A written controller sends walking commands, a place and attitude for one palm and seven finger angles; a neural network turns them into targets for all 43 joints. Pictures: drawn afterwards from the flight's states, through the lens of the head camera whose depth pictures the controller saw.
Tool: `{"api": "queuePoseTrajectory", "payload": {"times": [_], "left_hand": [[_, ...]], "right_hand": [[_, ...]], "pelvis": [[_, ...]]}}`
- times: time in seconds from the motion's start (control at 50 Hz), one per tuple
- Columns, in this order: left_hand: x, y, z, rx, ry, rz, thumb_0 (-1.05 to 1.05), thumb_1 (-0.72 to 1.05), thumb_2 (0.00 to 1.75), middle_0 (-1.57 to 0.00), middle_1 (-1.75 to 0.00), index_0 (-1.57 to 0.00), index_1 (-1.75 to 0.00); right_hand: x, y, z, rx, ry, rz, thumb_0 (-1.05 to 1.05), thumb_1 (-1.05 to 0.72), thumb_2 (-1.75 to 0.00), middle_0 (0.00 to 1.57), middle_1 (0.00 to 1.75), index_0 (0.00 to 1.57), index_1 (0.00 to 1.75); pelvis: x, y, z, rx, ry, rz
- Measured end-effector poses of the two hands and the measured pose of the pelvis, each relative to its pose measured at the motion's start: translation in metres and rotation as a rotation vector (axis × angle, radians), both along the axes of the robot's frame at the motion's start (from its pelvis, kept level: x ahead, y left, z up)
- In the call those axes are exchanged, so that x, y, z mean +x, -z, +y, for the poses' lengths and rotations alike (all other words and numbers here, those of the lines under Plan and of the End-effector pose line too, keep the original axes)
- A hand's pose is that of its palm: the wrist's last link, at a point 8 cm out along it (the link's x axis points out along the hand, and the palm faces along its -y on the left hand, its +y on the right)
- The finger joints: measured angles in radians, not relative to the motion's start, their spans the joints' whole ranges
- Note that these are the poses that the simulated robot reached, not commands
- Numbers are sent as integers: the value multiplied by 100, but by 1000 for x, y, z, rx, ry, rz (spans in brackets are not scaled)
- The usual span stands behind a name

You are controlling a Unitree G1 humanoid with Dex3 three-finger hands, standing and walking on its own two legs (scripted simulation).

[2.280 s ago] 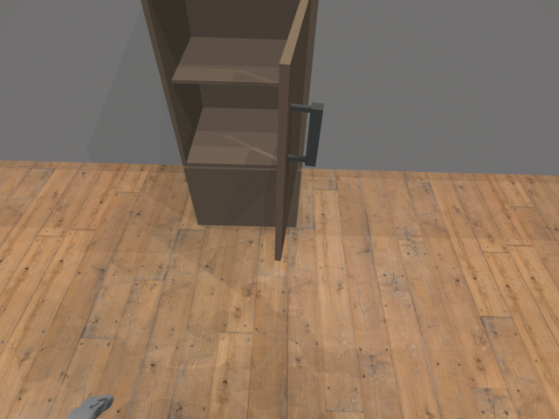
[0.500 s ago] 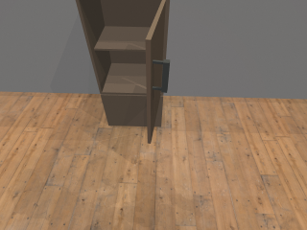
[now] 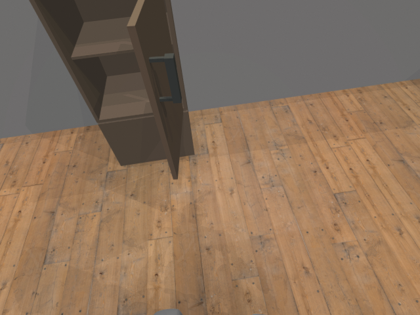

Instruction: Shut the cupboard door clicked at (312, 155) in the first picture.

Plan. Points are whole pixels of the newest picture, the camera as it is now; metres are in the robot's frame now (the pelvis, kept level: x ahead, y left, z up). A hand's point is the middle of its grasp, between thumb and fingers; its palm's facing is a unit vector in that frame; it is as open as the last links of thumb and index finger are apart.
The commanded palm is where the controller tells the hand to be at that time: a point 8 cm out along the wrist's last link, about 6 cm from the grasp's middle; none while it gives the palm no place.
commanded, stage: walk around to get in front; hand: left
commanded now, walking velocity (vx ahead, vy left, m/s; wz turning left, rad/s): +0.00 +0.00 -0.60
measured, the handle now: (165, 80) +0.67 +0.18 +0.06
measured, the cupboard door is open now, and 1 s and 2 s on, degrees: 82 82 82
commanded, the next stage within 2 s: none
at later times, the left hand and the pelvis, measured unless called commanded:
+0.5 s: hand out of the picture +0.08 +0.24 -0.15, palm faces -0.16 -0.96 -0.24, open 7.4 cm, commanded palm none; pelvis -0.04 +0.05 +0.02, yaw -15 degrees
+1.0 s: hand (159, 312) +0.14 +0.13 -0.14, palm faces -0.58 -0.77 -0.25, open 7.4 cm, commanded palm none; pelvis -0.07 +0.04 +0.00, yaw -36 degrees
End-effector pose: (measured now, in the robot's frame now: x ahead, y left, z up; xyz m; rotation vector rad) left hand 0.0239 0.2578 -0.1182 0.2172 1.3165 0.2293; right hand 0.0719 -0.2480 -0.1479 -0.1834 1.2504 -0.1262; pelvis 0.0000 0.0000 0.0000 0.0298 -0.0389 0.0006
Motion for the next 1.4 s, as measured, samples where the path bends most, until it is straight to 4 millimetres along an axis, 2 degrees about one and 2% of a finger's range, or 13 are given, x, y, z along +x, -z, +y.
{"api": "queuePoseTrajectory", "payload": {"times": [0.1, 0.2, 0.32, 0.44, 0.5, 0.56, 0.7, 0.82, 0.98, 1.04, 1.12, 1.22, 1.4], "left_hand": [[-5, -11, -19, -16, 6, 9, 1, 90, 90, -20, -30, -20, -30], [0, -17, -24, -30, 58, 13, 1, 90, 90, -21, -30, -20, -30], [18, -18, -11, -31, 120, -20, 1, 90, 90, -21, -30, -20, -30], [39, -11, 15, -37, 192, -55, 1, 90, 90, -21, -30, -20, -30], [53, 0, 32, -49, 233, -66, 1, 90, 90, -20, -30, -20, -30], [67, 0, 41, -61, 276, -75, 1, 90, 90, -20, -30, -20, -30], [90, -5, 45, -77, 385, -76, 1, 91, 90, -20, -30, -19, -30], [109, -4, 12, -89, 509, -48, 1, 91, 90, -20, -30, -19, -30], [140, -8, -73, -84, 717, -139, 1, 91, 90, -20, -30, -19, -30], [141, -16, -94, -82, 751, -180, 1, 91, 90, -20, -30, -19, -30], [134, -24, -106, -86, 770, -179, 1, 91, 90, -20, -30, -20, -30], [124, -24, -106, -102, 794, -135, 1, 90, 90, -20, -30, -20, -30], [126, -5, -71, -98, 777, 1, 1, 90, 90, -21, -30, -20, -30]], "right_hand": [[-14, -14, -11, 0, 38, 15, 1, -91, -90, 20, 30, 20, 30], [-20, -29, -20, -23, 92, -29, 1, -91, -90, 20, 30, 20, 30], [-28, -40, -19, -57, 146, -79, 1, -91, -90, 20, 30, 20, 30], [-41, -51, 0, -90, 199, -132, 1, -91, -90, 20, 30, 20, 30], [-58, -55, 15, -119, 237, -161, 1, -91, -90, 20, 30, 20, 30], [-89, -62, 32, -133, 281, -134, 1, -91, -90, 20, 30, 20, 30], [-148, -65, 59, -133, 398, -63, 1, -91, -90, 20, 30, 20, 30], [-203, -53, 76, -90, 527, -8, 1, -91, -90, 20, 30, 20, 30], [-288, -14, 78, -8, 705, 99, 1, -91, -90, 20, 30, 20, 30], [-306, -11, 74, 2, 741, 139, 1, -91, -90, 20, 30, 20, 30], [-307, -22, 64, -2, 765, 107, 1, -91, -90, 20, 30, 20, 30], [-290, -36, 47, -34, 783, 14, 1, -91, -90, 20, 30, 20, 30], [-223, -60, 22, -123, 784, -122, 1, -91, -90, 20, 30, 20, 30]], "pelvis": [[-7, -14, -8, 1, 36, 17], [-13, -23, -7, 12, 95, 41], [-20, -24, 5, 7, 157, 54], [-30, -21, 29, -4, 233, 66], [-35, -16, 46, -20, 261, 68], [-39, -20, 57, -26, 303, 50], [-42, -26, 68, -51, 411, 34], [-50, -24, 67, -48, 500, 29], [-70, -5, 41, -26, 624, 42], [-77, -8, 36, -28, 641, 37], [-80, -18, 30, -14, 687, 31], [-73, -25, 24, -8, 738, 35], [-32, -25, 24, -21, 828, 49]]}}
